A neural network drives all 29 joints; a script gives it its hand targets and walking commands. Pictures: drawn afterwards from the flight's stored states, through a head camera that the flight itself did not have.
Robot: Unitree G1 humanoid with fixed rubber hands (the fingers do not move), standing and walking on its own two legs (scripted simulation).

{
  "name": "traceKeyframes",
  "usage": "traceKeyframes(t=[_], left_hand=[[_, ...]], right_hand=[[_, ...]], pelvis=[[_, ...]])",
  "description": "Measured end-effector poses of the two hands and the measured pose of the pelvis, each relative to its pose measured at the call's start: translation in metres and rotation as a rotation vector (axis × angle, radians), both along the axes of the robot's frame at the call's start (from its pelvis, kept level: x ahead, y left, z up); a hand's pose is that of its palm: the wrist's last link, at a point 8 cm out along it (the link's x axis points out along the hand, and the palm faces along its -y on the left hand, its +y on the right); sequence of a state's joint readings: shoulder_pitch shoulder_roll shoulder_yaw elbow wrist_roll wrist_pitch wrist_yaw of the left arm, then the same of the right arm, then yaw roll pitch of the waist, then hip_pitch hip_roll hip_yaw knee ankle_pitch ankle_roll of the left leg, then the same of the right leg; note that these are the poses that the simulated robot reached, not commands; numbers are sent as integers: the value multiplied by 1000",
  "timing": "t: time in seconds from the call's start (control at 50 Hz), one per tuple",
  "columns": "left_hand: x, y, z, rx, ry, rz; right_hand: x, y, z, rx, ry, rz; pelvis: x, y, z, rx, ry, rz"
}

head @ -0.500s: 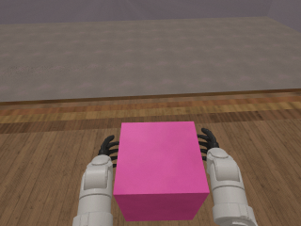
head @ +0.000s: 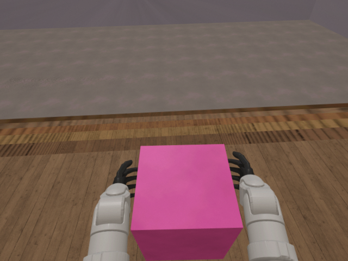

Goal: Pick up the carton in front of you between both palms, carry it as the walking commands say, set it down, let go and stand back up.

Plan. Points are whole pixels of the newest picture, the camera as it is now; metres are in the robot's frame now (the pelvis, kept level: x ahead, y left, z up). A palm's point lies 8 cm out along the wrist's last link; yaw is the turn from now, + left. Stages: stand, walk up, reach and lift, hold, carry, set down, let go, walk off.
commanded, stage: hold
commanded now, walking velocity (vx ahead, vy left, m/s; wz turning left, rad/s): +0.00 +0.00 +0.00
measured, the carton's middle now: (183, 204) +0.29 +0.00 -0.03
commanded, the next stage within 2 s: carry in 0.04 s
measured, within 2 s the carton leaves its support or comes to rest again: neither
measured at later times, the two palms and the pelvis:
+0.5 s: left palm (128, 149) +0.39 +0.14 +0.08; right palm (241, 140) +0.40 -0.16 +0.08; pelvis +0.12 -0.01 -0.01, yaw -2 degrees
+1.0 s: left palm (158, 94) +0.67 +0.07 +0.06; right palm (237, 90) +0.69 -0.23 +0.06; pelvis +0.41 -0.08 -0.01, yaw +0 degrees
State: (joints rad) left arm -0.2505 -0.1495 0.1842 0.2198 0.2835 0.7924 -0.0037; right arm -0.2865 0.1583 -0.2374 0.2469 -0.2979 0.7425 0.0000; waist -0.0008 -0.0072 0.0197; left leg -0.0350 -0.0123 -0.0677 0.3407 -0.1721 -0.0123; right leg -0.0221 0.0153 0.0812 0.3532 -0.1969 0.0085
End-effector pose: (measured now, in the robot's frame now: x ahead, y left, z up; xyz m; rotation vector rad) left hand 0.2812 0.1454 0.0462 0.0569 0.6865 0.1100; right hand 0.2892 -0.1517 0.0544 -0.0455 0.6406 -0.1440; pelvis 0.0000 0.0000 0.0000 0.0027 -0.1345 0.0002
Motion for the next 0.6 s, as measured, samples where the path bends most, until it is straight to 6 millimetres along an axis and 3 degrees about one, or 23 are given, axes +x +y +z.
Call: traceKeyframes(t=[0.12, 0.24, 0.34, 0.44, 0.52, 0.6], left_hand=[[4, -1, 1, 0, -6, 3], [27, -14, 13, -19, -55, 4], [52, -30, 22, -35, -29, 7], [81, -20, 30, -50, 1, 43], [113, -8, 29, -77, -18, 65], [150, -15, 30, -74, 51, 38]], right_hand=[[4, -1, -1, 13, -7, -6], [20, -15, 8, 41, -56, -33], [43, -31, 16, 57, -31, -51], [82, -21, 28, 83, 0, -40], [115, -9, 28, 78, -20, -34], [140, -16, 24, 86, 47, -70]], pelvis=[[5, -1, -3, 3, 79, -13], [25, -10, -10, 2, 151, -40], [57, -21, -9, 6, 198, -2], [96, -17, -4, 34, 226, 0], [135, -10, -14, 42, 228, -36], [173, -9, -7, 17, 236, -53]])
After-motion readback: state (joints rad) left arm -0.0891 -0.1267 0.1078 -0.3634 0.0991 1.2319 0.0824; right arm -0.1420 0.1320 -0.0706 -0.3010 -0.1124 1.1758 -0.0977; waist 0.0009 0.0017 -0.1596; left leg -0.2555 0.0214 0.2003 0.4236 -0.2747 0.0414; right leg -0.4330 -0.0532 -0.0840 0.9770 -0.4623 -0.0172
